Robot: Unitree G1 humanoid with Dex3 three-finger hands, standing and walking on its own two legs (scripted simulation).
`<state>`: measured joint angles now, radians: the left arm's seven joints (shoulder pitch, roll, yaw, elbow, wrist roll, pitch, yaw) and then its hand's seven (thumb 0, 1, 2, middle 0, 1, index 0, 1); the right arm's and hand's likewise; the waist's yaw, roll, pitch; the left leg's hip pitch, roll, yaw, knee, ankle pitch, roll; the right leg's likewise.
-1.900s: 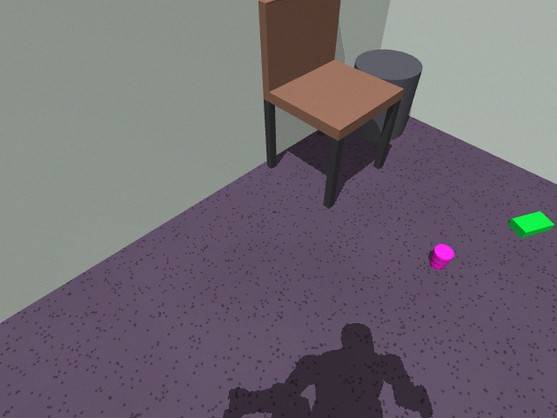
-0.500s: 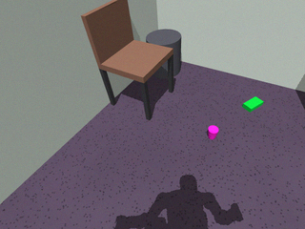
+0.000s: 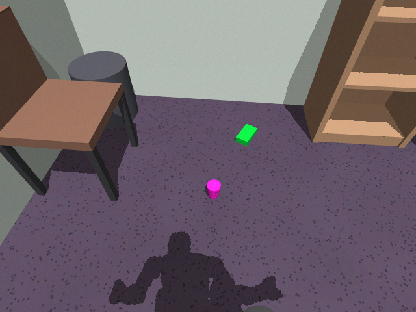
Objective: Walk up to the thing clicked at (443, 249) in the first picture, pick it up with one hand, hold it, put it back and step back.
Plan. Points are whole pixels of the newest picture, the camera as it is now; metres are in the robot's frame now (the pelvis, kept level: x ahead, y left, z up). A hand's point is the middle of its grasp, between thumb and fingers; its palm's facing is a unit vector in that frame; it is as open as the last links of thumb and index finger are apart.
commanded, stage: walk up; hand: left
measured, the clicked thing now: (213, 190) +0.85 -0.05 -0.71
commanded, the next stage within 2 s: none
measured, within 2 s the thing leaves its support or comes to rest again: neither
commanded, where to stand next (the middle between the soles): +0.44 +0.04 m, yaw -36 degrees
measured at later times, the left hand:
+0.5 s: hand (114, 226) +0.36 +0.24 -0.11, palm faces -0.31 -0.86 -0.42, open 7.4 cm
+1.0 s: hand (84, 178) +0.53 +0.36 -0.14, palm faces -0.48 -0.77 -0.43, open 7.4 cm
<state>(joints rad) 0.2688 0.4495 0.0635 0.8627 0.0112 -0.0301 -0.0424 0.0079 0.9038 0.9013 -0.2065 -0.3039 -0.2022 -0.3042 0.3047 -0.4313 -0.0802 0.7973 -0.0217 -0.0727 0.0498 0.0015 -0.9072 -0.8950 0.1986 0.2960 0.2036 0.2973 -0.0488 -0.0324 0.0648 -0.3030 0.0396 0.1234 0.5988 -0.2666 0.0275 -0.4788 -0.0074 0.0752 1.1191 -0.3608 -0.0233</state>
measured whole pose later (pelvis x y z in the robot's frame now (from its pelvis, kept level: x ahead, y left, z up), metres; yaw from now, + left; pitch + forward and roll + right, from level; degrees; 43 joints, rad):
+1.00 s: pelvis +0.36 +0.12 +0.00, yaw -27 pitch -2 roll +0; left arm 0.33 0.45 0.05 0.87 0.01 -0.05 0.00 0.01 0.90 0.90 -0.21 -0.30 -0.20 -0.30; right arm 0.32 -0.41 -0.03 0.78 -0.02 -0.05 0.04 0.00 -0.90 -0.89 0.20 0.30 0.21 0.30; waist -0.02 -0.01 0.11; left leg -0.26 0.04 0.18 0.59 -0.30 0.06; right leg -0.53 -0.01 0.02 0.97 -0.34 -0.02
